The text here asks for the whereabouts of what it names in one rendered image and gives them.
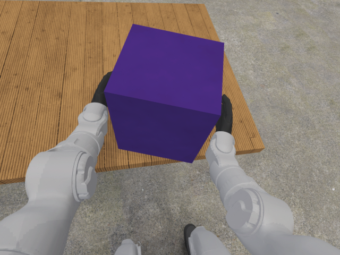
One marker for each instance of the table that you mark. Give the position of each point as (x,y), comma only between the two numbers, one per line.
(54,54)

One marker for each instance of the robot right forearm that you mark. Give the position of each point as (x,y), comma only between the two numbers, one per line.
(224,169)

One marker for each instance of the robot left upper arm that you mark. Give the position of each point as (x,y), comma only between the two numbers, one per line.
(57,182)

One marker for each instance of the carton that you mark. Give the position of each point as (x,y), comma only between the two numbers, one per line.
(164,94)

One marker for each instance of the right robot foot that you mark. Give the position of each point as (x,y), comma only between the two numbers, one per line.
(187,232)

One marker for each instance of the right robot thigh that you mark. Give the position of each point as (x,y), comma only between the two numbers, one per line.
(206,243)

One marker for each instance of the robot right upper arm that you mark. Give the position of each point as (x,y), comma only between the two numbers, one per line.
(264,225)

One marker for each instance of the left robot hand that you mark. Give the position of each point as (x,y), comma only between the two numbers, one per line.
(99,96)

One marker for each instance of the right robot hand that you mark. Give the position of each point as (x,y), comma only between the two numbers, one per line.
(226,119)

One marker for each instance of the robot left forearm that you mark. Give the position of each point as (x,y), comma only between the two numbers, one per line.
(88,136)

